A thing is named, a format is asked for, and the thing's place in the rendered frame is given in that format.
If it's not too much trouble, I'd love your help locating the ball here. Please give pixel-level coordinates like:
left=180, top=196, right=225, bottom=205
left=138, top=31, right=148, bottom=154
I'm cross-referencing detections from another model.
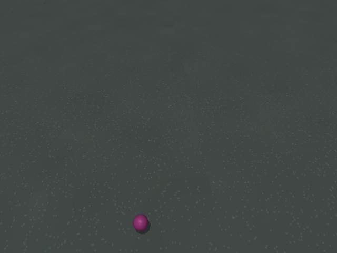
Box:
left=133, top=214, right=148, bottom=231

